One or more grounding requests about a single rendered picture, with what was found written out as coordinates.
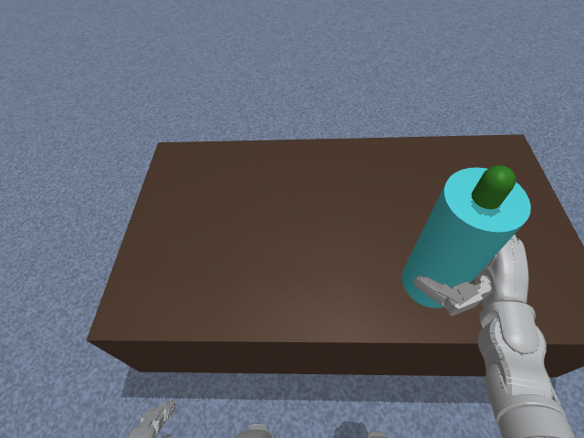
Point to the right robot hand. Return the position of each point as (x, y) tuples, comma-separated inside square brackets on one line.
[(505, 277)]

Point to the bottle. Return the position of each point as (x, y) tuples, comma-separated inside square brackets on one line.
[(476, 214)]

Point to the right robot arm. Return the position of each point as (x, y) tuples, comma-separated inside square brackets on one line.
[(523, 400)]

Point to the left robot hand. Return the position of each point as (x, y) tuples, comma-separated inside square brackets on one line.
[(153, 420)]

